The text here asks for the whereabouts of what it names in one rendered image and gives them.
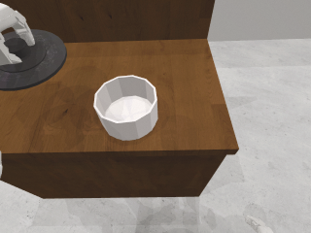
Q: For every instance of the knob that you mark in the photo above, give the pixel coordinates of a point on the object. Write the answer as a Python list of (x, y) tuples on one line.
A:
[(18, 47)]

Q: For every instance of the pot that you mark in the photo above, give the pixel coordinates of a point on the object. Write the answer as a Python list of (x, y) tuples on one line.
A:
[(127, 107)]

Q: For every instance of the robot left hand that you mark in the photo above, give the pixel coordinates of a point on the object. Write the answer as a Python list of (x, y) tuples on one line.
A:
[(10, 18)]

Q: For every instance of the table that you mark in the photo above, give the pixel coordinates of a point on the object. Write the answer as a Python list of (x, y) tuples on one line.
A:
[(52, 141)]

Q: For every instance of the robot right hand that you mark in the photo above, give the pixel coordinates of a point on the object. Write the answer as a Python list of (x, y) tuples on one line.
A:
[(257, 224)]

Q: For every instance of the lid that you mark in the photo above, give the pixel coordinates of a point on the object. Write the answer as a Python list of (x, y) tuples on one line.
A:
[(45, 59)]

